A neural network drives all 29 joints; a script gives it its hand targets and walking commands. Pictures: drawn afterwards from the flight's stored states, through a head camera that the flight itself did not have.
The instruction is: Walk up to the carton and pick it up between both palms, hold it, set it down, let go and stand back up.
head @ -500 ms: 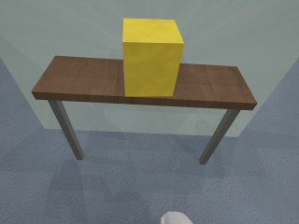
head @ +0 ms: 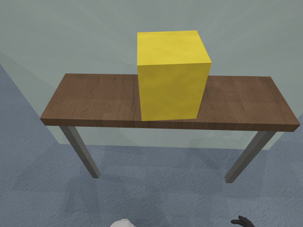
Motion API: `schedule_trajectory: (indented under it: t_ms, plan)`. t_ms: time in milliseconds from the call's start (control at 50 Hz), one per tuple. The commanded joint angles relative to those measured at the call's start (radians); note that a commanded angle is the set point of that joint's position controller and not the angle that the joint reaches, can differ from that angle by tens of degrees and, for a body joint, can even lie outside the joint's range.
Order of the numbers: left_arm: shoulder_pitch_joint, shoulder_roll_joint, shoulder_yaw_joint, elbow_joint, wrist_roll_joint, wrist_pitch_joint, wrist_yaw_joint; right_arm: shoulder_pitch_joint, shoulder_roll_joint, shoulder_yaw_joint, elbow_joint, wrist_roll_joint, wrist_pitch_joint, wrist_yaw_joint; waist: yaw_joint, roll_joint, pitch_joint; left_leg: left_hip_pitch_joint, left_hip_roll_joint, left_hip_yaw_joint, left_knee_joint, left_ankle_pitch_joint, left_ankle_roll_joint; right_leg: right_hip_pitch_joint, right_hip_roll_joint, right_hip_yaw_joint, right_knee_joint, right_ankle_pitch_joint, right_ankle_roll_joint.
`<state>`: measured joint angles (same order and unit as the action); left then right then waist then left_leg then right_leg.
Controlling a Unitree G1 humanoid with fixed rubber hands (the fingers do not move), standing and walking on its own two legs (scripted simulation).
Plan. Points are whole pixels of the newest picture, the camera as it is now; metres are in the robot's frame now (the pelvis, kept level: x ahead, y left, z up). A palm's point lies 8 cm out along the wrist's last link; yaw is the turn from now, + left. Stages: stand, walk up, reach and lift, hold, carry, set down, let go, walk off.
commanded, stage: walk up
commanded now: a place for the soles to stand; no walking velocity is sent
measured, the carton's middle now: (168, 77) +0.60 -0.03 +0.05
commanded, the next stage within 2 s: none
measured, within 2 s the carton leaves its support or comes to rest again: neither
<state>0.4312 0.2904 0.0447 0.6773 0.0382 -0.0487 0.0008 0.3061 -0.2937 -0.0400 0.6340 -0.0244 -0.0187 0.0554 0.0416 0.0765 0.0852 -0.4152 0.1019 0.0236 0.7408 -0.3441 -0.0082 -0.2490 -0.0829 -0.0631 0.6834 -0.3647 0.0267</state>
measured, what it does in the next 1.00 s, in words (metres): walks ahead: right foot, then left foot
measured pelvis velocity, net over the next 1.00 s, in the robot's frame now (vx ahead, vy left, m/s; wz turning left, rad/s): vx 0.18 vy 0.04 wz -0.02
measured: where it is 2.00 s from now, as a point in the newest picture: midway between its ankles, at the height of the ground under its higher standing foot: outside the picture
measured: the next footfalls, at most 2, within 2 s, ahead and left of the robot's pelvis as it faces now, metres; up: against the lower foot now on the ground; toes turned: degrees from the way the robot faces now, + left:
right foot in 0.40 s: +0.21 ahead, -0.14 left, +0.00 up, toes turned +3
left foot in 0.66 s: +0.22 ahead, +0.14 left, +0.00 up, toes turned +0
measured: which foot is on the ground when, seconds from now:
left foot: down 0.00-0.40, up 0.42-0.64, down 0.66-1.00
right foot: down 0.00-0.02, up 0.04-0.38, down 0.40-1.00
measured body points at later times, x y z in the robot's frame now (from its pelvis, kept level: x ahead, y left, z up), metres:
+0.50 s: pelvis +0.12 +0.01 -0.01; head +0.14 +0.00 +0.44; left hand +0.30 +0.25 -0.09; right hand +0.13 -0.27 -0.13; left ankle +0.09 +0.13 -0.67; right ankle +0.19 -0.11 -0.71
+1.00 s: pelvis +0.18 +0.04 +0.01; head +0.20 +0.06 +0.46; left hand +0.29 +0.29 -0.11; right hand +0.34 -0.21 -0.06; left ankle +0.18 +0.14 -0.71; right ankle +0.19 -0.11 -0.71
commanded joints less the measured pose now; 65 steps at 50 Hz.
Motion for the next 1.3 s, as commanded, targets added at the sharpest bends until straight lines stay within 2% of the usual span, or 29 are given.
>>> schedule_trajectory:
  t_ms: [0, 20, 40, 60, 80, 120, 160, 220, 260, 300, 340, 360, 380, 400, 420, 440, 540, 560, 600, 640, 660, 680, 700, 780, 820, 960, 1040, 1080, 1280]
  plan:
    - [-0.029, 0.065, 0.014, -0.109, -0.009, 0.007, -0.015, 0.318, -0.155, -0.076, -0.009, -0.008, -0.047, -0.02, -0.143, 0.054, -0.084, 0.438, -0.022, -0.062, -0.247, -0.079, 0.048, -0.359, 0.002, 0.008, 0.196, -0.24, -0.127]
    - [-0.014, 0.03, 0.003, -0.146, -0.028, 0.012, -0.021, 0.329, -0.286, -0.098, -0.029, -0.013, -0.047, -0.03, -0.154, 0.258, -0.082, 0.423, 0.298, -0.626, -0.481, -0.416, 0.177, -0.523, 0.107, -0.022, 0.475, -0.292, -0.059]
    - [-0.055, 0.097, 0.023, -0.17, -0.016, 0.024, -0.015, 0.294, -0.293, -0.104, -0.023, 0.009, -0.034, -0.047, -0.157, 0.12, -0.03, 0.335, 0.402, -0.766, -0.547, -0.517, 0.269, -0.539, 0.054, 0.095, 0.592, -0.271, -0.053]
    - [-0.098, 0.105, 0.024, -0.172, -0.004, 0.033, -0.015, 0.252, -0.249, -0.085, -0.036, 0.012, -0.033, -0.06, -0.141, 0.009, 0.05, 0.286, 0.386, -0.706, -0.527, -0.44, 0.289, -0.582, 0.04, 0.139, 0.64, -0.187, -0.044]
    - [-0.094, 0.099, 0.022, -0.16, -0.001, 0.032, -0.015, 0.216, -0.229, -0.075, -0.038, 0.004, -0.034, -0.068, -0.123, 0.02, 0.056, 0.261, 0.343, -0.581, -0.501, -0.346, 0.277, -0.585, 0.019, 0.13, 0.648, -0.142, -0.042]
    - [-0.055, 0.09, 0.02, -0.148, 0.012, 0.023, -0.017, 0.153, -0.184, -0.057, -0.046, 0.0, -0.043, -0.071, -0.093, 0.077, 0.018, 0.23, 0.309, -0.453, -0.461, -0.175, 0.275, -0.522, -0.017, 0.117, 0.593, -0.098, -0.028]
    - [-0.063, 0.075, 0.017, -0.137, 0.004, 0.027, -0.03, 0.131, -0.163, -0.047, -0.043, -0.01, -0.049, -0.07, -0.083, 0.082, 0.022, 0.184, 0.273, -0.342, -0.46, -0.087, 0.269, -0.461, -0.016, 0.092, 0.483, -0.066, -0.016]
    - [-0.114, 0.069, 0.012, -0.147, -0.008, 0.03, -0.05, 0.117, -0.174, -0.045, -0.035, -0.018, -0.053, -0.071, -0.082, 0.122, 0.057, 0.166, 0.271, -0.264, -0.456, 0.011, 0.273, -0.396, -0.03, 0.065, 0.302, -0.039, -0.017]
    - [-0.131, 0.072, 0.014, -0.146, -0.013, 0.027, -0.056, 0.115, -0.185, -0.041, -0.034, -0.013, -0.047, -0.068, -0.087, 0.139, 0.047, 0.12, 0.242, -0.192, -0.452, 0.01, 0.252, -0.279, -0.008, 0.031, 0.197, 0.019, -0.027]
    - [-0.113, 0.062, 0.017, -0.139, -0.017, 0.022, -0.052, 0.078, -0.188, -0.036, -0.037, -0.01, -0.034, -0.064, -0.052, 0.142, 0.033, 0.041, 0.216, -0.128, -0.389, 0.086, 0.224, -0.107, 0.031, 0.008, 0.108, 0.06, -0.041]
    - [-0.048, 0.083, 0.031, -0.123, -0.008, 0.013, -0.037, 0.058, -0.151, -0.014, -0.048, 0.0, -0.016, -0.059, -0.004, 0.09, 0.005, -0.042, 0.161, -0.04, -0.24, 0.097, 0.163, 0.098, 0.082, -0.024, -0.027, 0.158, -0.056]
    - [-0.006, 0.106, 0.042, -0.12, -0.001, 0.008, -0.03, 0.077, -0.117, 0.002, -0.048, -0.001, -0.008, -0.054, 0.024, 0.016, -0.013, -0.102, 0.129, -0.009, -0.14, 0.062, 0.12, 0.2, 0.08, 0.011, -0.071, 0.198, -0.074]
    - [0.038, 0.164, 0.056, -0.128, 0.003, 0.001, -0.022, 0.107, -0.075, 0.019, -0.065, -0.006, -0.01, -0.048, 0.053, -0.135, -0.055, -0.154, 0.062, 0.057, 0.081, 0.035, 0.062, 0.246, -0.075, 0.262, -0.177, 0.112, -0.125]
    - [0.054, 0.239, 0.074, -0.135, -0.007, 0.006, -0.007, 0.154, -0.083, 0.007, -0.086, 0.008, 0.008, -0.045, 0.05, -0.257, -0.11, -0.161, -0.078, 0.091, 0.346, -0.24, 0.002, 0.178, -0.311, 0.638, -0.363, -0.046, -0.263]
    - [0.032, 0.248, 0.081, -0.129, -0.024, 0.016, 0.012, 0.13, -0.146, -0.016, -0.09, 0.002, 0.034, -0.054, 0.056, -0.199, -0.089, -0.168, -0.053, -0.01, 0.488, -0.316, 0.008, 0.12, -0.36, 0.705, -0.395, -0.162, -0.335]
    - [0.01, 0.228, 0.07, -0.14, -0.027, 0.02, 0.024, 0.105, -0.15, -0.016, -0.104, -0.001, 0.041, -0.059, 0.037, -0.161, -0.038, -0.195, -0.048, -0.052, 0.538, -0.283, 0.011, 0.092, -0.354, 0.669, -0.4, -0.122, -0.344]
    - [-0.167, 0.153, 0.034, -0.136, 0.001, 0.018, 0.027, 0.157, -0.088, -0.026, -0.089, 0.003, 0.028, -0.054, -0.031, -0.257, -0.047, -0.067, -0.02, -0.086, 0.345, -0.24, -0.011, -0.02, -0.263, 0.362, -0.342, 0.105, -0.307]
    - [-0.189, 0.15, 0.036, -0.136, 0.005, 0.021, 0.025, 0.139, -0.07, -0.017, -0.096, 0.009, 0.024, -0.05, -0.029, -0.27, -0.044, -0.043, -0.019, -0.076, 0.211, -0.252, -0.009, -0.018, -0.243, 0.289, -0.311, 0.172, -0.294]
    - [-0.226, 0.138, 0.023, -0.13, -0.002, 0.033, 0.009, 0.171, -0.046, -0.017, -0.083, 0.015, 0.009, -0.046, -0.056, -0.304, -0.067, 0.109, -0.053, -0.008, -0.022, -0.1, 0.002, -0.068, -0.173, 0.155, -0.235, 0.282, -0.235]
    - [-0.223, 0.113, 0.0, -0.125, -0.025, 0.041, -0.007, 0.212, -0.07, -0.032, -0.064, 0.012, -0.013, -0.051, -0.096, -0.236, -0.099, 0.297, -0.084, 0.007, -0.254, 0.167, 0.014, -0.17, -0.134, 0.089, -0.106, 0.254, -0.145]
    - [-0.202, 0.066, -0.018, -0.139, -0.033, 0.042, -0.016, 0.21, -0.122, -0.046, -0.067, 0.005, -0.024, -0.056, -0.087, -0.094, -0.125, 0.335, 0.027, -0.177, -0.332, 0.128, 0.05, -0.223, -0.079, 0.044, 0.009, 0.149, -0.086]
    - [-0.172, 0.034, -0.029, -0.146, -0.051, 0.059, -0.02, 0.115, -0.203, -0.053, -0.106, 0.009, -0.026, -0.055, -0.047, 0.066, -0.09, 0.16, 0.217, -0.464, -0.4, 0.085, 0.141, -0.169, 0.035, 0.01, 0.043, -0.046, -0.02]
    - [-0.175, 0.09, -0.014, -0.126, -0.046, 0.07, -0.014, 0.061, -0.174, -0.052, -0.109, 0.024, -0.017, -0.059, -0.055, 0.017, -0.056, 0.106, 0.216, -0.436, -0.403, 0.063, 0.175, -0.096, 0.014, 0.032, 0.008, -0.109, -0.012]
    - [-0.158, 0.099, -0.024, -0.109, -0.032, 0.047, -0.013, -0.035, -0.133, -0.019, -0.132, 0.031, -0.017, -0.056, -0.027, 0.069, -0.064, 0.131, 0.109, -0.222, -0.318, 0.364, 0.076, 0.0, -0.001, 0.059, -0.131, 0.121, -0.026]
    - [-0.168, 0.119, -0.022, -0.101, -0.031, 0.038, -0.014, -0.023, -0.114, -0.006, -0.133, 0.037, -0.019, -0.052, -0.044, 0.052, -0.108, 0.159, 0.066, -0.163, -0.297, 0.43, 0.043, 0.05, -0.016, 0.063, -0.13, 0.218, -0.033]
    - [-0.166, 0.116, -0.023, -0.084, -0.034, 0.038, -0.014, -0.036, -0.1, -0.001, -0.141, 0.036, -0.013, -0.048, -0.043, -0.014, -0.127, 0.198, 0.028, -0.131, -0.289, 0.406, 0.057, 0.069, -0.034, 0.058, -0.159, 0.287, -0.04]
    - [-0.17, 0.108, -0.021, -0.07, -0.036, 0.038, -0.017, -0.043, -0.101, -0.002, -0.137, 0.036, -0.011, -0.046, -0.038, -0.007, -0.104, 0.183, 0.023, -0.124, -0.307, 0.372, 0.047, 0.075, -0.043, 0.064, -0.179, 0.28, -0.041]
    - [-0.18, 0.109, -0.023, -0.07, -0.034, 0.036, -0.018, -0.046, -0.102, 0.0, -0.133, 0.038, -0.014, -0.043, -0.036, -0.042, -0.099, 0.17, 0.013, -0.122, -0.298, 0.374, 0.05, 0.085, -0.043, 0.06, -0.185, 0.307, -0.042]
    - [-0.216, 0.113, -0.019, -0.05, -0.034, 0.036, -0.017, -0.018, -0.109, 0.001, -0.102, 0.036, -0.019, -0.044, -0.037, -0.075, -0.105, 0.162, -0.003, -0.121, -0.285, 0.382, 0.047, 0.106, -0.056, 0.047, -0.194, 0.353, -0.05]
